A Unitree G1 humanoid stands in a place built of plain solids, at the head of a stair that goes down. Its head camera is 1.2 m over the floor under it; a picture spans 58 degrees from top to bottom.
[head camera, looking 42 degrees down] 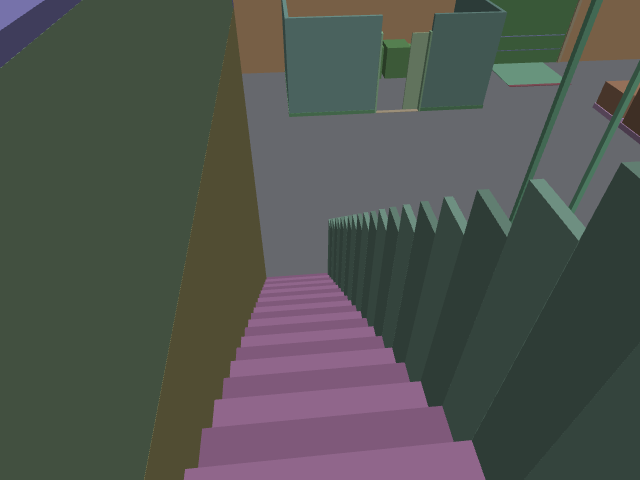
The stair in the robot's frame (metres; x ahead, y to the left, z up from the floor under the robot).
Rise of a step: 0.19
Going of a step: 0.23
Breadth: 1.02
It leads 6 degrees to the left of straight ahead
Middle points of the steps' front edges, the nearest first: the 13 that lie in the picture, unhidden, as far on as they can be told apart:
0.63 -0.04 -0.39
0.86 -0.02 -0.58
1.09 0.00 -0.77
1.32 0.03 -0.97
1.55 0.05 -1.16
1.78 0.07 -1.36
2.01 0.09 -1.55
2.24 0.11 -1.74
2.46 0.14 -1.94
2.69 0.16 -2.13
2.92 0.18 -2.33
3.15 0.20 -2.52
3.38 0.23 -2.71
